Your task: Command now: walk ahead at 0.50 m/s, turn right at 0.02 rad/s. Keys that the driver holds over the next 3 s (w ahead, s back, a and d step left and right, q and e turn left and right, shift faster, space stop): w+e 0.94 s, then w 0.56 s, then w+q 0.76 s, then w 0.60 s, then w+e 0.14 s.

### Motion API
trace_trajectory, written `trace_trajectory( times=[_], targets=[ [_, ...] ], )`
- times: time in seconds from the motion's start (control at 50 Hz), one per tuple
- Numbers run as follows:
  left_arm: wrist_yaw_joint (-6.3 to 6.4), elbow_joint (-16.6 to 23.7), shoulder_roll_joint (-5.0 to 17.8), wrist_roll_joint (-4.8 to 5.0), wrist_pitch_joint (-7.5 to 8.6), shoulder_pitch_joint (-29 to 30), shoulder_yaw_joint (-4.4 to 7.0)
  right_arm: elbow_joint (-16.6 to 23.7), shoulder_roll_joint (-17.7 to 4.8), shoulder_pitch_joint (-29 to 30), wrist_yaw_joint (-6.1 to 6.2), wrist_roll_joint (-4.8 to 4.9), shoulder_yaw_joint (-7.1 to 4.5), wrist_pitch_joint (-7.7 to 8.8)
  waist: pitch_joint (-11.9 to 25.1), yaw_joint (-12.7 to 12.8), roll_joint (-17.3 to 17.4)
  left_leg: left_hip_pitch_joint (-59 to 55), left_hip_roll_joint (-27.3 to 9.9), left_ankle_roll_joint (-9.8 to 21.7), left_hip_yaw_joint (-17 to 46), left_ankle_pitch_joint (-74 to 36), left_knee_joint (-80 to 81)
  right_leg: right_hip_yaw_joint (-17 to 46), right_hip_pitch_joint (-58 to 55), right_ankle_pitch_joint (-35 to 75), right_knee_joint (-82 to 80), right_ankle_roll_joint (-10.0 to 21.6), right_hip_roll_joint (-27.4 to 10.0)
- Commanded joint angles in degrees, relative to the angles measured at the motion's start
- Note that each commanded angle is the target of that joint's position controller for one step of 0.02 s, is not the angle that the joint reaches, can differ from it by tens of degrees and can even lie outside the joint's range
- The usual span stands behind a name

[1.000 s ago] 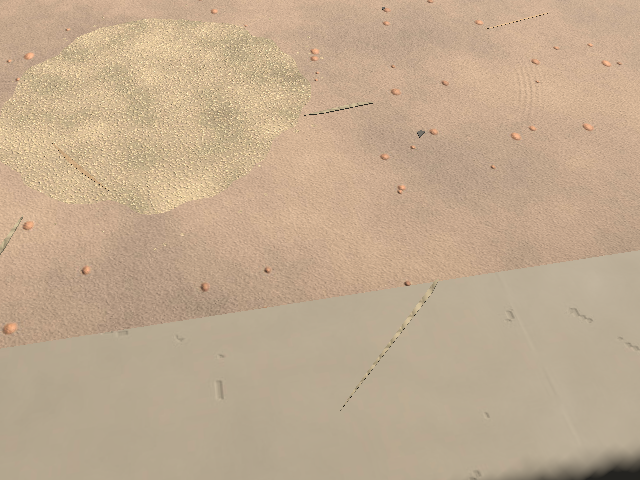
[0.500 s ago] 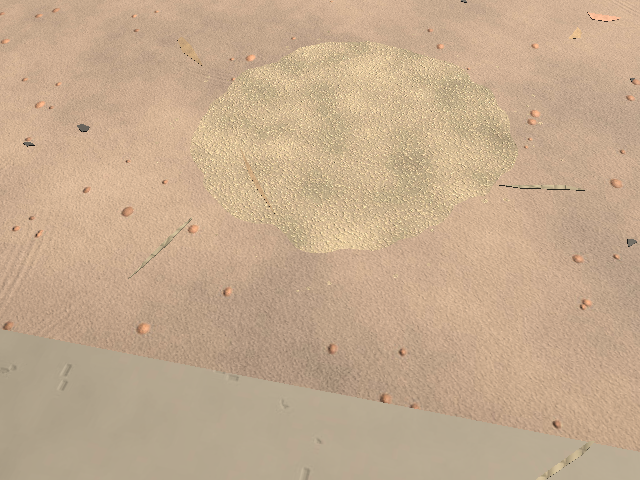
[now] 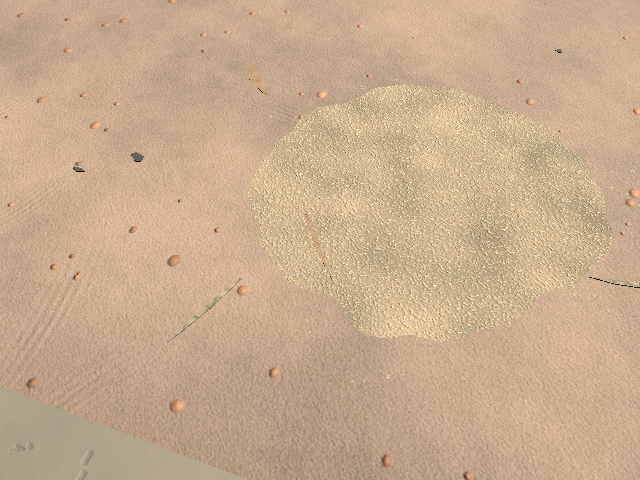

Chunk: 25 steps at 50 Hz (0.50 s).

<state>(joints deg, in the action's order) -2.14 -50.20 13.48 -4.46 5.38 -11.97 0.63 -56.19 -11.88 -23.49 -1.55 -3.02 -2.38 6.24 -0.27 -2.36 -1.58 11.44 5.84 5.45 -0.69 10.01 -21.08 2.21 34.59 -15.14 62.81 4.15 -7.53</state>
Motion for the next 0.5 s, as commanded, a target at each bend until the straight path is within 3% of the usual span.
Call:
trace_trajectory(
  times=[0.02, 0.08, 0.12, 0.14, 0.16, 0.18, 0.22, 0.28, 0.32, 0.34, 0.36, 0.38, 0.4, 0.42, 0.44, 0.46, 0.48, 0.5],
  targets=[
    [-0.8, 1.5, 0.3, 0.21, -0.66, -2.1, -0.29, 4.2, -3.4, 2.6, -0.02, -1.7, 0.25, 2.21, -2.4, 2.5, 3.2, 7.0, -16.8, 10.6, 10.5, -8.4, 14.2, -0.5, 1.4, 13.5, -8.2, -0.2, -1.8],
    [-1.63, 3.5, 1.1, 0.48, -1.04, 5.2, 0.09, 1.7, -3.9, -3.6, -0.68, -1.47, 0.77, 2.01, -2.5, 0.2, 3.6, 1.5, -16.5, 9.7, 5.4, -17.3, 12.9, -1.7, 2.4, 23.9, -19.8, -1.2, 0.3],
    [-2.26, 4.5, 1.1, 0.75, -1.59, 7.9, 0.35, 0.3, -4.5, -6.0, -1.59, -1.92, 1.01, 1.28, -3.1, -0.5, 5.2, -0.1, -17.1, 9.2, 2.9, -18.0, 12.5, -2.5, 0.7, 25.7, -21.5, -1.3, 2.0],
    [-2.37, 4.7, 1.0, 0.27, -1.46, 7.9, 0.51, 0.2, -4.2, -7.1, -1.64, -2.61, 1.27, 1.15, -3.2, -0.3, 5.2, -0.8, -17.1, 8.8, 1.8, -17.4, 11.5, -2.8, -0.7, 27.9, -19.3, -1.0, 2.6],
    [-2.51, 4.5, 1.1, 0.12, -1.36, 6.0, 0.63, -0.5, -4.2, -6.9, -1.63, -3.64, 1.54, 1.09, -3.5, 1.1, 5.9, -4.3, -19.5, 8.5, 2.8, -19.5, 9.6, 0.2, 1.9, 28.8, -14.4, -0.7, 1.6],
    [-2.4, 4.6, 2.5, 0.33, -1.02, 6.3, 1.19, 0.0, -4.0, -5.6, -1.18, -3.25, 1.63, 1.25, -4.0, 1.6, 4.3, -9.7, -20.2, 7.6, 2.2, -20.9, 8.1, 1.2, 6.4, 26.4, -16.2, -0.1, 1.2],
    [-2.22, 6.1, 3.0, 0.59, -0.59, 10.2, 1.76, -0.7, -4.1, -7.6, -0.16, -2.33, 1.77, 1.1, -4.7, 0.2, 3.9, -16.6, -20.9, 6.2, 1.0, -25.2, 6.0, -1.0, 8.2, 19.8, -18.4, 0.5, 2.2],
    [-2.01, 7.4, 4.3, 1.76, -0.01, 9.7, 2.89, 0.5, -7.5, -5.7, 0.36, -2.27, 0.88, 0.77, -3.7, 2.4, 6.1, -11.9, -19.5, 3.8, -4.4, -45.6, 0.6, -7.2, -8.8, 9.7, -19.8, 2.2, 7.1],
    [-1.26, 4.6, 8.1, 3.38, 1.84, -1.8, 4.84, 1.2, -11.0, -3.9, 0.0, -1.97, -0.41, 0.79, -0.3, 7.1, 3.7, -5.6, -15.9, 1.3, -7.8, -52.7, -15.6, -9.2, -26.7, 13.8, -25.3, 5.0, 12.2],
    [-0.15, 2.4, 10.0, 2.83, 2.84, -10.4, 5.25, 0.0, -6.6, -12.2, -0.6, -3.44, 0.7, 0.49, 9.8, 5.8, -4.0, 7.9, -13.0, -3.0, -7.4, -34.8, -32.2, 1.1, -49.2, 27.0, -22.0, 13.1, 7.3],
    [0.54, -1.0, 9.4, 1.46, 2.37, -23.4, 4.88, 1.3, -1.8, -12.7, -2.47, -4.25, 2.62, 0.47, 20.4, 10.9, -12.2, 24.4, -2.4, -7.5, -5.3, 19.6, -54.1, 27.9, -66.7, 20.2, -32.6, 25.8, -6.5],
    [0.79, -5.2, 8.0, -0.12, 3.14, -32.5, 4.47, 8.0, -3.9, 5.8, -3.79, -1.1, 1.71, 0.6, 10.8, 17.9, -5.5, 41.4, -0.6, -5.4, 4.8, 26.0, -62.3, 36.9, -66.5, 8.8, -41.1, 21.5, -7.7],
    [1.08, -4.6, 9.3, 0.28, 4.39, -25.8, 4.99, 12.0, -4.8, 15.0, -2.72, 0.35, 1.28, 0.85, -0.8, 15.8, -2.4, 46.7, -5.4, -4.1, 8.8, 21.3, -61.6, 34.1, -53.1, 4.7, -42.0, 17.4, -8.4],
    [0.79, -3.5, 6.7, 1.26, 4.39, -17.9, 4.07, 12.0, -6.2, 14.7, -1.17, -0.8, 0.97, 0.58, -1.8, 11.7, 1.7, 39.5, -8.1, -4.0, 9.7, 16.7, -58.5, 30.9, -41.2, 6.5, -42.6, 17.8, -7.7],
    [0.08, -3.0, 2.9, 1.42, 4.13, -13.0, 2.42, 11.8, -3.5, 12.2, 0.09, -2.33, 1.63, 0.23, -1.3, 6.5, 2.5, 32.2, -9.5, -3.2, 9.6, 12.8, -54.2, 26.7, -30.6, 7.3, -43.8, 18.1, -6.5],
    [-0.59, -1.4, 0.4, 1.18, 3.86, -7.4, 1.34, 11.3, -1.8, 10.2, 0.83, -3.43, 2.2, -0.61, -3.7, 2.6, 2.2, 26.1, -11.2, -2.8, 8.9, 10.8, -50.3, 23.6, -20.2, 7.1, -46.3, 17.3, -5.0],
    [-0.96, -0.2, -0.7, 1.39, 3.85, -4.3, 0.71, 11.4, -1.1, 9.0, 1.29, -3.81, 2.22, -1.59, -3.8, 0.5, 1.5, 22.9, -11.5, -3.1, 8.3, 11.0, -47.0, 22.1, -14.6, 4.9, -48.5, 16.5, -3.4],
    [-0.92, 0.5, 0.6, 1.84, 3.94, -3.1, 0.91, 12.4, -3.1, 9.0, 1.39, -3.42, 1.76, -2.2, -3.1, 0.0, 1.7, 21.8, -11.3, -3.8, 6.9, 10.1, -41.5, 19.6, -11.9, 3.8, -49.4, 15.7, -1.8]
  ],
)
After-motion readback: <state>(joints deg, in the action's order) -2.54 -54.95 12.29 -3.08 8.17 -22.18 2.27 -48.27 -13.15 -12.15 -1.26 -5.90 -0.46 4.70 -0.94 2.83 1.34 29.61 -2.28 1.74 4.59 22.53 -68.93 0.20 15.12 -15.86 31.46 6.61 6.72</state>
